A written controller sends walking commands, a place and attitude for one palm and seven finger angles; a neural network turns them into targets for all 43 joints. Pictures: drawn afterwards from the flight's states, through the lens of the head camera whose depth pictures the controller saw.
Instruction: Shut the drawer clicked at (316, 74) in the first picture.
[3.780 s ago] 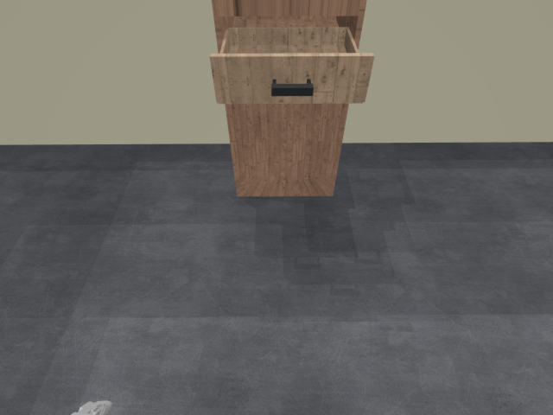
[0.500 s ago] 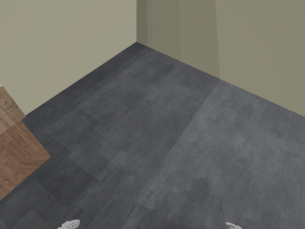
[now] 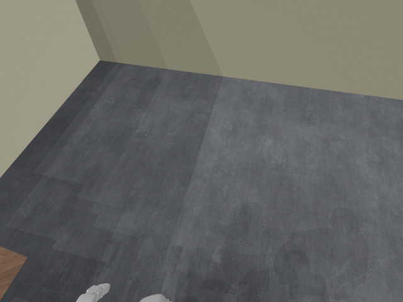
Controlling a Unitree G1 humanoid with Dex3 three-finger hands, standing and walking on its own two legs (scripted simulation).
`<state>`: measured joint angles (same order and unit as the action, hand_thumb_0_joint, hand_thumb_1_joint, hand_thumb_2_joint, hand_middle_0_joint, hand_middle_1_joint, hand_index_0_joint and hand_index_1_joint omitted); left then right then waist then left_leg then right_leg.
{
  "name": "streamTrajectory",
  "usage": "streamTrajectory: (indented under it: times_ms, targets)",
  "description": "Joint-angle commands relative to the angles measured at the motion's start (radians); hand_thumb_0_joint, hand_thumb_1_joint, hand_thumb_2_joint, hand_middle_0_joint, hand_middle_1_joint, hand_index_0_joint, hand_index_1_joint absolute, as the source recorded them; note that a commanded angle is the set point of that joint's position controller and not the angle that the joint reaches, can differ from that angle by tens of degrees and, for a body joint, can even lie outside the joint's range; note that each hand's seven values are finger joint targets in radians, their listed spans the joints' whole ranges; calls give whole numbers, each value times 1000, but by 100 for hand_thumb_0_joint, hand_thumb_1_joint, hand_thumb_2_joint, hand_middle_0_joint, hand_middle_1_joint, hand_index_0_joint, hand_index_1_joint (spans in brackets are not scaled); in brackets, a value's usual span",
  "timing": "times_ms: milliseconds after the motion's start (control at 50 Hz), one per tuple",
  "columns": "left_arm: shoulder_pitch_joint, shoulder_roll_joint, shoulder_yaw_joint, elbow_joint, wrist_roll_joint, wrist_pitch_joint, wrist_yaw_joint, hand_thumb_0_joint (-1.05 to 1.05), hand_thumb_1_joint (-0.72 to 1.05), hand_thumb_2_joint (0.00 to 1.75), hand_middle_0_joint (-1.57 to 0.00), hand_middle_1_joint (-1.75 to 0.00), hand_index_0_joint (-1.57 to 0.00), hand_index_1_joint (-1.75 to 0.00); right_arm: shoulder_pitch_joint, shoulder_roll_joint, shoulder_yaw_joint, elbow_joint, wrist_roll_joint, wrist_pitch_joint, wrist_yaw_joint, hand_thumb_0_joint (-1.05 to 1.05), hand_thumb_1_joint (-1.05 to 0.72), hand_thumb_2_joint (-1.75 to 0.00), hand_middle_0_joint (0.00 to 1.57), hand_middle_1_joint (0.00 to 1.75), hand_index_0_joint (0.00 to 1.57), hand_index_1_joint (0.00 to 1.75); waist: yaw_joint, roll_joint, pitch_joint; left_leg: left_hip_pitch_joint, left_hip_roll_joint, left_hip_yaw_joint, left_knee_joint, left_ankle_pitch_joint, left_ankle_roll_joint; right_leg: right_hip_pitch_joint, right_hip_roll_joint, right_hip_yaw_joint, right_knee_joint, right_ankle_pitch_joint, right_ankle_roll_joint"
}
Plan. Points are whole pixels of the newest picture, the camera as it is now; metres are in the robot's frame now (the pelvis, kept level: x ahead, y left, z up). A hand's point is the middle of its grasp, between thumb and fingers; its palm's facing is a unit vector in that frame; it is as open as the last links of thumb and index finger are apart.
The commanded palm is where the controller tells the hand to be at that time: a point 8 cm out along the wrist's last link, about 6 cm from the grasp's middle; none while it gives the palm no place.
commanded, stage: walk to a spot facing it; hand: left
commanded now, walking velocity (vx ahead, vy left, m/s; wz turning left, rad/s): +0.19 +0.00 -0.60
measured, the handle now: out of the picture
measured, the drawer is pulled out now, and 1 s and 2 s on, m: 0.30 0.30 0.30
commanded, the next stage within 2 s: turn to face it in 0.18 s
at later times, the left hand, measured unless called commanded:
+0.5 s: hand out of the picture +0.12 +0.22 -0.17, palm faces -0.12 -0.98 -0.18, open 7.4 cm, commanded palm none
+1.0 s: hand (125, 274) +0.19 +0.19 -0.13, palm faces +0.09 -0.96 -0.27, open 7.4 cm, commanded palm none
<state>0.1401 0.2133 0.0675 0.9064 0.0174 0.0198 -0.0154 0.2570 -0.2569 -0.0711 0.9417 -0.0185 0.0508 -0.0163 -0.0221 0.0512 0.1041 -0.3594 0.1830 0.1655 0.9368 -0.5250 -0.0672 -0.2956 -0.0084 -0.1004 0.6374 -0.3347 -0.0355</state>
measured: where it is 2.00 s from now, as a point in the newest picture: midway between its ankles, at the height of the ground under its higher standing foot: outside the picture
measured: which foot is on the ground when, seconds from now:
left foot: up 0.00-0.38, down 0.40-0.94, up 0.96-1.00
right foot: down 0.00-0.42, up 0.44-0.92, down 0.94-1.00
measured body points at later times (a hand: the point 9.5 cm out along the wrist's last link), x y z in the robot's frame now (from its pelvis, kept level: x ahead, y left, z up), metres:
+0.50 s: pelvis +0.07 +0.04 +0.01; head +0.08 +0.07 +0.46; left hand +0.13 +0.27 -0.16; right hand +0.11 -0.22 -0.11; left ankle +0.10 +0.12 -0.72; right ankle +0.00 -0.09 -0.69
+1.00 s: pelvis +0.07 -0.01 +0.01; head +0.10 -0.04 +0.46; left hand +0.18 +0.24 -0.11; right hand +0.09 -0.27 -0.15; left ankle +0.09 +0.12 -0.69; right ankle +0.07 -0.12 -0.72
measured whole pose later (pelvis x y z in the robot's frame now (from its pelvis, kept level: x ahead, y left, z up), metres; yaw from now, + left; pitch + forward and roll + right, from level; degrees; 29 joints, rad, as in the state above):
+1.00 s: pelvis +0.07 -0.01 +0.01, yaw +6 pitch +0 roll +0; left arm 0.10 0.18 0.05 0.90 0.01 0.01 0.03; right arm 0.28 -0.23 -0.09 0.99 -0.02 0.06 0.00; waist -0.06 0.05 0.06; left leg -0.43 -0.06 -0.10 0.81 -0.43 -0.03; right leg -0.24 0.00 -0.04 0.53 -0.29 -0.02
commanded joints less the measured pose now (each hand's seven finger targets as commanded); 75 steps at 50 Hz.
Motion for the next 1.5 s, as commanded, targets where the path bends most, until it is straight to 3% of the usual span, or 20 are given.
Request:
streamTrajectory:
  times_ms: [0,220,340,360,380,400,460,540,720,840,880,920,1020,1200,1340,1360,1380,1400,1420,1480]
  targets:
    - [83,193,53,-53,-7,-7,33,0,90,90,-20,-30,-20,-30,-103,-72,-17,-120,-4,-28,2,0,-90,-90,20,30,20,30,59,-195,-129,-263,-18,-152,240,87,-19,214,-265,362,-312,354,-146]
    - [144,213,50,-41,4,-39,14,0,90,90,-20,-30,-20,-30,-157,-57,-11,-138,-7,-52,24,0,-90,-90,20,30,20,30,71,-173,-72,-199,-90,-123,-43,154,-26,158,-214,451,-400,14,-162]
    - [106,155,28,-11,0,-37,31,0,90,90,-20,-30,-20,-30,-3,-20,21,-59,3,-83,4,0,-90,-90,20,30,20,30,5,-174,-130,185,-161,-92,-469,337,14,73,-121,337,-251,257,-80]
    - [129,108,13,5,-3,-36,33,0,90,90,-20,-30,-20,-30,51,-50,23,-24,2,-95,0,0,-90,-90,20,30,20,30,-8,-64,-159,308,-104,-151,-554,404,33,27,-70,290,-159,209,-41]
    - [186,53,-2,18,-8,-34,32,0,90,90,-20,-30,-20,-30,91,-132,11,-11,-9,-101,-1,0,-90,-90,20,30,20,30,-6,159,-182,386,93,-402,-592,514,118,-105,21,190,7,-20,12]
    - [194,39,-14,31,-4,-34,34,0,90,90,-20,-30,-20,-30,76,-169,9,-20,-5,-80,2,0,-90,-90,20,30,20,30,10,215,-155,289,211,-516,-653,519,195,-98,23,104,114,-237,45]
    - [127,64,-9,73,5,-20,36,0,90,90,-20,-30,-20,-30,10,-81,35,6,-8,-78,-20,0,-90,-90,20,30,20,30,27,147,-22,153,116,-478,-702,608,213,-122,-36,143,267,-161,64]
    - [106,64,4,84,-3,-9,35,0,90,90,-20,-30,-20,-30,33,-93,21,27,3,-74,-22,0,-90,-90,20,30,20,30,26,77,-135,262,59,-384,-633,857,220,-141,-37,114,339,-89,93]
    - [-32,48,20,-9,-7,1,41,0,90,90,-20,-30,-20,-30,82,-116,-28,21,-6,-48,-13,0,-90,-90,20,30,20,30,-17,91,-146,253,39,-505,-598,743,252,-175,-22,114,243,-115,112]
    - [21,60,23,-33,-17,-4,48,0,90,90,-20,-30,-20,-30,24,-140,-51,-20,-6,-34,-5,0,-90,-90,20,30,20,30,13,124,-177,135,-7,-566,-542,698,225,27,25,107,-3,-35,92]
    - [84,93,32,-27,-16,-17,56,0,90,90,-20,-30,-20,-30,4,-117,-52,-41,5,-31,1,0,-90,-90,20,30,20,30,48,51,-195,-4,-66,-542,-467,541,159,239,-22,130,-268,123,83]
    - [102,239,51,-48,5,-26,61,0,90,90,-20,-30,-20,-30,13,-35,-42,-84,8,-36,9,0,-90,-90,20,30,20,30,57,-341,-172,-287,-256,-214,-95,-65,19,341,-475,481,-390,227,-82]
    - [-19,129,18,-92,1,-33,56,0,90,90,-20,-30,-20,-30,-4,-49,-44,-38,-5,1,37,0,-90,-90,20,30,20,30,-13,-184,-46,-219,-143,-180,287,138,-3,92,-310,158,-329,374,-85]
    - [157,190,24,-56,12,-28,49,0,90,90,-20,-30,-20,-30,-204,-57,-23,-108,1,6,49,0,-90,-90,20,30,20,30,72,-233,-76,-179,-136,-110,52,89,-21,215,-350,81,-289,486,-98]
    - [177,236,43,-35,12,-14,43,0,90,90,-20,-30,-20,-30,-190,-68,-6,-129,8,-19,45,0,-90,-90,20,30,20,30,61,-267,-175,55,-169,-29,-359,173,19,245,-359,-18,-129,599,-45]
    - [175,232,44,-32,4,-11,40,0,90,90,-20,-30,-20,-30,-146,-94,-13,-119,5,-24,44,0,-90,-90,20,30,20,30,31,-229,-194,177,-163,-30,-488,296,32,180,-343,-60,-43,550,-2]
    - [181,202,42,-49,-2,-9,34,0,90,90,-20,-30,-20,-30,-76,-183,-36,-107,-2,-35,39,0,-90,-90,20,30,20,30,-10,-50,-256,405,-24,-195,-559,507,94,-20,-289,-96,161,358,62]
    - [130,138,20,-99,-4,-9,26,0,90,90,-20,-30,-20,-30,-6,-297,-65,-105,2,-35,34,0,-90,-90,20,30,20,30,-58,259,-260,533,244,-505,-550,944,226,-313,-154,-87,390,-293,135]
    - [76,161,20,-113,8,6,35,0,90,90,-20,-30,-20,-30,50,-288,-62,-70,8,-31,29,0,-90,-90,20,30,20,30,-73,159,-245,455,259,-464,-533,988,282,-330,-147,28,482,-312,124]
    - [71,156,30,-69,0,13,32,0,90,90,-20,-30,-20,-30,-116,-208,-38,-110,2,-34,9,0,-90,-90,20,30,20,30,1,141,-111,249,104,-359,-563,820,234,-301,-137,89,541,-127,134]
